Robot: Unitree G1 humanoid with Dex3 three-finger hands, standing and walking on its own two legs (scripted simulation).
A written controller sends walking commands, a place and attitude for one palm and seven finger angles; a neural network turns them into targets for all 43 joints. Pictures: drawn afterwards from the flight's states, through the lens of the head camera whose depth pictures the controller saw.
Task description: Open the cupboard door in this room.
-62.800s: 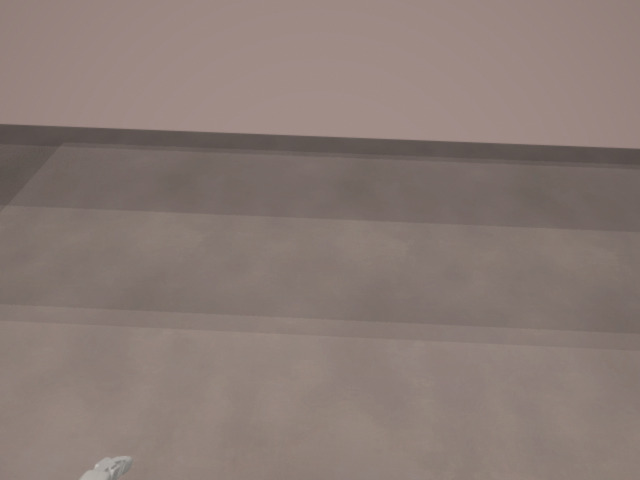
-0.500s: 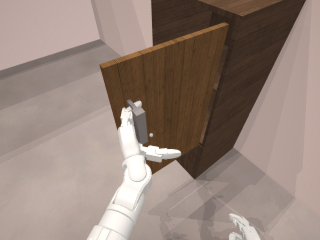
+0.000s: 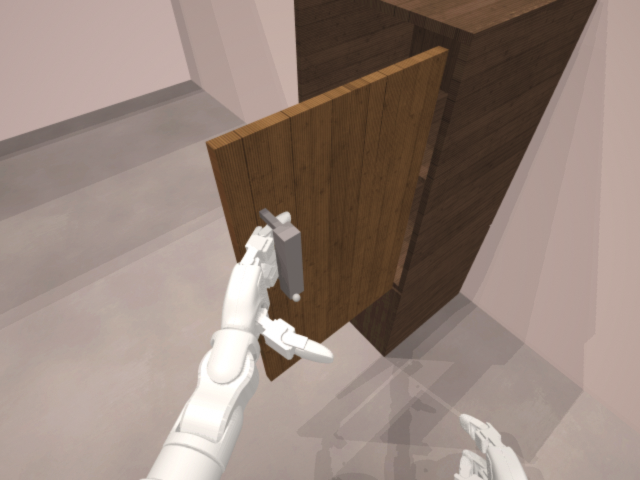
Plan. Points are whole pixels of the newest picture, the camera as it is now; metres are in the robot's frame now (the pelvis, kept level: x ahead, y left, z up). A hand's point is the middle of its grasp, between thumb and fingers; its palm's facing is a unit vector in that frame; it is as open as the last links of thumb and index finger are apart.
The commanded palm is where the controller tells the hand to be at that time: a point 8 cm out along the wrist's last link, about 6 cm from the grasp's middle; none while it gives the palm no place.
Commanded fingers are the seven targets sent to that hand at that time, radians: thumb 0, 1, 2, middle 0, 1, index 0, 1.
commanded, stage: slide the hand sideways off the handle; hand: left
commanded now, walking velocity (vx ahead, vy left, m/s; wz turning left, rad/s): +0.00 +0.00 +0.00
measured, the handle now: (280, 253) +0.38 +0.08 +0.08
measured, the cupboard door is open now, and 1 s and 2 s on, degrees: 91 89 89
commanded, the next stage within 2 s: draw the hand back to the body in 0.76 s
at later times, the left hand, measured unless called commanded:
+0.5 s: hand (236, 331) +0.27 +0.11 +0.07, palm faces -0.01 -1.00 -0.04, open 16.2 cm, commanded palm +0.24 +0.17 +0.08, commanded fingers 0.00 -0.50 0.30 -0.15 -0.30 -0.15 -0.30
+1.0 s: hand (207, 346) +0.24 +0.14 +0.09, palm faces -0.04 -1.00 -0.05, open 16.3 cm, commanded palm +0.22 +0.20 +0.09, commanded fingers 0.00 -0.50 0.30 -0.15 -0.30 -0.15 -0.30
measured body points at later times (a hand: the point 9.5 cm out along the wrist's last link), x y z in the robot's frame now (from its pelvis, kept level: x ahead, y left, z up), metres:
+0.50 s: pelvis +0.03 -0.02 +0.00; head +0.04 -0.03 +0.45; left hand +0.26 +0.17 +0.08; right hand +0.22 -0.23 -0.08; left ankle +0.01 +0.11 -0.71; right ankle +0.04 -0.12 -0.71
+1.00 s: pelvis +0.02 -0.01 -0.01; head +0.03 -0.02 +0.44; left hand +0.24 +0.19 +0.09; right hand +0.20 -0.22 -0.08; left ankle +0.01 +0.11 -0.71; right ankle +0.04 -0.12 -0.71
